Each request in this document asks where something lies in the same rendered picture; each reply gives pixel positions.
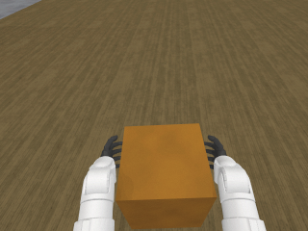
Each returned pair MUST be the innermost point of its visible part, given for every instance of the left robot hand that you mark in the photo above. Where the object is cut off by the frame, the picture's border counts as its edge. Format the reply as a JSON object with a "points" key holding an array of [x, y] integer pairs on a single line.
{"points": [[108, 149]]}

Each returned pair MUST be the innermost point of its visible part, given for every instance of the robot left forearm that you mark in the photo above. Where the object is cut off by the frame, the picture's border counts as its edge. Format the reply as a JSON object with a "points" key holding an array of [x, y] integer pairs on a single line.
{"points": [[98, 197]]}

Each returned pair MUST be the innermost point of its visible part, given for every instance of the robot right forearm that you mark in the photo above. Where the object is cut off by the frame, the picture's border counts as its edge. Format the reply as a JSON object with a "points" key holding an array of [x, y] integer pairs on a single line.
{"points": [[236, 197]]}

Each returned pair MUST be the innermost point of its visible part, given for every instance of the right robot hand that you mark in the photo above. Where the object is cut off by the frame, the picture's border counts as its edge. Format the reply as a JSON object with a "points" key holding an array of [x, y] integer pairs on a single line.
{"points": [[218, 149]]}

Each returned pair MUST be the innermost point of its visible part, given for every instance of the carton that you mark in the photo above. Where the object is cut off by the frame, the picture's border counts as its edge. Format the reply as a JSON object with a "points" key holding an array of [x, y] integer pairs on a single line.
{"points": [[164, 178]]}

